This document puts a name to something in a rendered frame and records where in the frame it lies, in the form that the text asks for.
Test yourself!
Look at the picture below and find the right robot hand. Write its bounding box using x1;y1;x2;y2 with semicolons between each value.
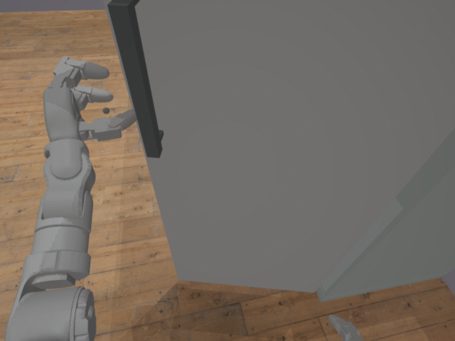
328;314;366;341

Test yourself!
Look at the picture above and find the fridge door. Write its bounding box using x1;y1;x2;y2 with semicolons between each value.
103;0;455;293

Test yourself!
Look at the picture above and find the left robot hand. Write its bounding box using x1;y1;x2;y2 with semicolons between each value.
43;56;137;142

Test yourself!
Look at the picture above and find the left robot upper arm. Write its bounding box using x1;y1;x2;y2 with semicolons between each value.
9;286;96;341

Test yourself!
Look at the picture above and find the handle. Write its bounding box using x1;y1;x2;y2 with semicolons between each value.
107;0;164;158

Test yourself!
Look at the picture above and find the left robot forearm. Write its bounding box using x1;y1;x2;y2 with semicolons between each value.
4;139;96;341

